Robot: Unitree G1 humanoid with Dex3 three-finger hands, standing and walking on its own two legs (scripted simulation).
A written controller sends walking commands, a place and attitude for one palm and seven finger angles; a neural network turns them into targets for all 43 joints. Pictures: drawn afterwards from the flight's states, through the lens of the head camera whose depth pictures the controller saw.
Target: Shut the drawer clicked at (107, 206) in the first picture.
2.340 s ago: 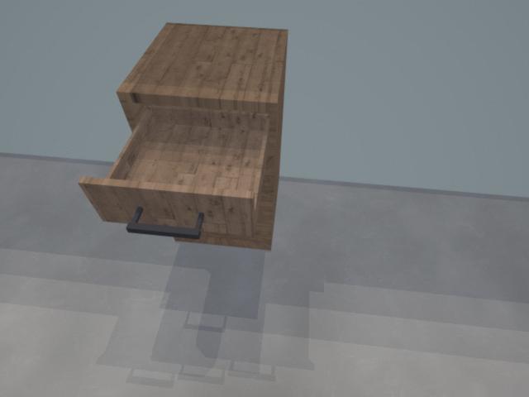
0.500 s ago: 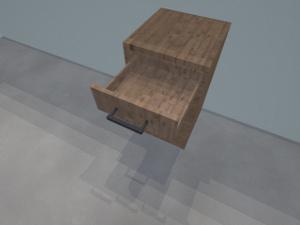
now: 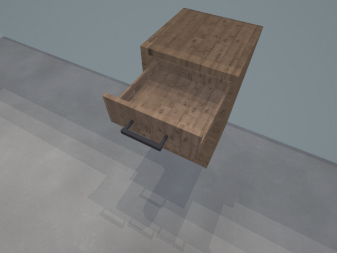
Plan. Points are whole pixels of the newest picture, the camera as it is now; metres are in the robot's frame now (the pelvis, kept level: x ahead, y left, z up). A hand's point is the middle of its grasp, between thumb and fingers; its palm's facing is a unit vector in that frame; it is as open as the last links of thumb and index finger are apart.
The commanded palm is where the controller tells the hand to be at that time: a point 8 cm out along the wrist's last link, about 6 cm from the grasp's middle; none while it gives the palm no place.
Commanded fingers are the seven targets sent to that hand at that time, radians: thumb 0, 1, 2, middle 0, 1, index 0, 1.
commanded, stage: turn to face it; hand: left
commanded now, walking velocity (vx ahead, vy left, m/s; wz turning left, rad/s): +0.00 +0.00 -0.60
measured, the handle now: (144, 134) +0.50 +0.13 -0.12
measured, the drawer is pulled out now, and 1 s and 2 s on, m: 0.30 0.30 0.30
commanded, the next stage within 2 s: take the last steps up to it in 0.62 s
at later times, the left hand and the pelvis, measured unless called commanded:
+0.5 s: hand out of the picture +0.08 +0.16 -0.16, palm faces -0.15 -0.94 -0.30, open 7.4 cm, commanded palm none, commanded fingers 0.00 0.90 0.90 -0.20 -0.30 -0.20 -0.30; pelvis -0.01 -0.04 +0.00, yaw -14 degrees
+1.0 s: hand (133, 240) +0.17 +0.11 -0.17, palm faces -0.29 -0.93 -0.24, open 7.4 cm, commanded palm none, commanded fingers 0.00 0.90 0.90 -0.20 -0.30 -0.20 -0.30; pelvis +0.05 -0.05 -0.01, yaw -19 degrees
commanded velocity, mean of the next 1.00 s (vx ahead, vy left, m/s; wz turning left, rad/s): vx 0.02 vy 0.02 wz -0.27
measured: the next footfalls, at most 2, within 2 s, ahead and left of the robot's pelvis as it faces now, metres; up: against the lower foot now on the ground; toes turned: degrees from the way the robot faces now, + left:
left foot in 0.78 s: +0.13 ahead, +0.06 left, +0.00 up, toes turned -17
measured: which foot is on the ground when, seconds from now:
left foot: down 0.00-0.28, up 0.30-0.76, down 0.78-1.00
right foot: down 0.00-1.00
